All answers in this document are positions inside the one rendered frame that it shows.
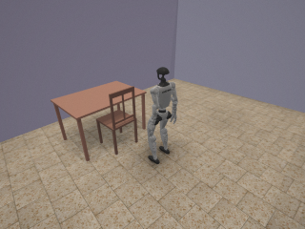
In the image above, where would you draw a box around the right robot forearm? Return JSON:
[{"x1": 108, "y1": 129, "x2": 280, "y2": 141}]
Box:
[{"x1": 172, "y1": 100, "x2": 178, "y2": 115}]

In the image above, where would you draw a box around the robot right hand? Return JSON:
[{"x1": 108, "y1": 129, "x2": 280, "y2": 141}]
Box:
[{"x1": 170, "y1": 114, "x2": 177, "y2": 124}]

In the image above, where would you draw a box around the robot right upper arm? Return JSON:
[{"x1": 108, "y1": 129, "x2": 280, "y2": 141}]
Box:
[{"x1": 169, "y1": 82, "x2": 178, "y2": 102}]

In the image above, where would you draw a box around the chair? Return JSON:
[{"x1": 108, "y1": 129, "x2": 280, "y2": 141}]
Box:
[{"x1": 96, "y1": 86, "x2": 138, "y2": 155}]

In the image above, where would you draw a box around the robot left upper arm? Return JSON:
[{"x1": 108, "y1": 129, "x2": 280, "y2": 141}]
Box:
[{"x1": 150, "y1": 86, "x2": 160, "y2": 110}]

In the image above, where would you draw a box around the right robot foot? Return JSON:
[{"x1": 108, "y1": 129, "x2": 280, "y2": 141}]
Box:
[{"x1": 159, "y1": 146, "x2": 170, "y2": 155}]

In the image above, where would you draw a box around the table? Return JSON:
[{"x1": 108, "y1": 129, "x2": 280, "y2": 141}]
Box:
[{"x1": 51, "y1": 81, "x2": 146, "y2": 161}]

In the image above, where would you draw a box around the robot left hand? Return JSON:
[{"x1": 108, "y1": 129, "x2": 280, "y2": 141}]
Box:
[{"x1": 148, "y1": 123, "x2": 155, "y2": 135}]

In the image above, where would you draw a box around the robot left thigh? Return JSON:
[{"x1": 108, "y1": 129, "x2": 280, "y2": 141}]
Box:
[{"x1": 147, "y1": 115, "x2": 160, "y2": 142}]

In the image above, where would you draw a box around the left robot forearm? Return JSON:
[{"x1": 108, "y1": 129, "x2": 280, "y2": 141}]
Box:
[{"x1": 150, "y1": 105, "x2": 158, "y2": 125}]

